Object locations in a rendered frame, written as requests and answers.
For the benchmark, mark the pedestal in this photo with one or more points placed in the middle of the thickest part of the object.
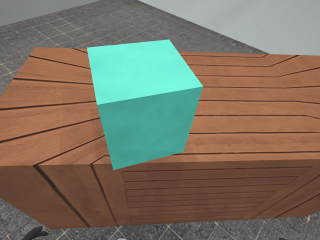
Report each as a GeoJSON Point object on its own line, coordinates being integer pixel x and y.
{"type": "Point", "coordinates": [253, 150]}

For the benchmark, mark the left robot hand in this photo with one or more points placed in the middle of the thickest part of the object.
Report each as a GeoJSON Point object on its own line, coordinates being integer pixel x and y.
{"type": "Point", "coordinates": [34, 233]}

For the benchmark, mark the carton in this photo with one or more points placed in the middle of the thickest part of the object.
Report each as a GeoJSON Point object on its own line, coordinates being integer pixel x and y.
{"type": "Point", "coordinates": [146, 96]}

